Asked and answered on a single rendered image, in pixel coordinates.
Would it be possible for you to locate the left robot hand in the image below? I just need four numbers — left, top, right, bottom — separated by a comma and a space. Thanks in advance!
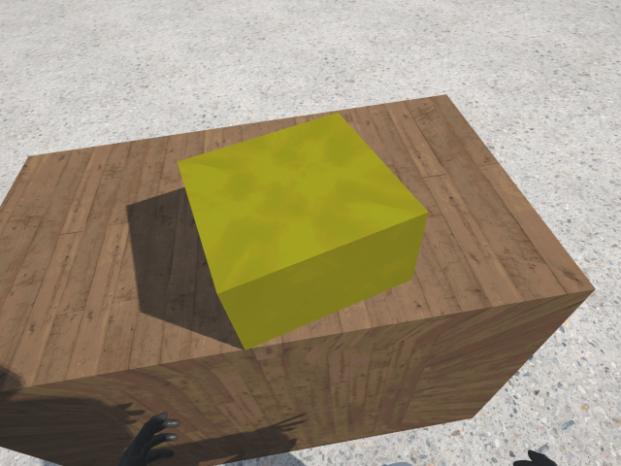
117, 412, 180, 466

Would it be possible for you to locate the pedestal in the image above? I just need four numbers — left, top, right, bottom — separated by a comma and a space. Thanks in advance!
0, 94, 596, 466

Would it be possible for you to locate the carton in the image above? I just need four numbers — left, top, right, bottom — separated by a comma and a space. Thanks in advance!
178, 113, 429, 350

